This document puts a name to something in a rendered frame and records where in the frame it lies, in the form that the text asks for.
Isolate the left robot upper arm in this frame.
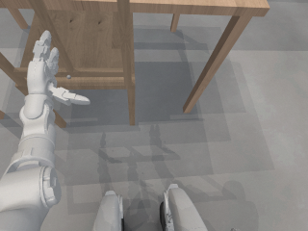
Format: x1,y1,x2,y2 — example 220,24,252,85
0,166,62,231

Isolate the left robot hand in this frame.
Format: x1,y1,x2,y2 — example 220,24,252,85
27,30,90,106

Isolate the right robot shin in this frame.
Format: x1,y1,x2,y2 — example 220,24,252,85
164,184,178,231

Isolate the chair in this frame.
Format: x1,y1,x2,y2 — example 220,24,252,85
0,0,136,128

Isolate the left robot thigh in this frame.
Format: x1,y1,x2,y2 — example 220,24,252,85
90,194,123,231

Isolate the left robot forearm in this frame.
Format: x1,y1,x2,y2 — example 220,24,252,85
0,93,57,181

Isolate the table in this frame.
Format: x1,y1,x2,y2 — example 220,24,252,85
0,0,270,119

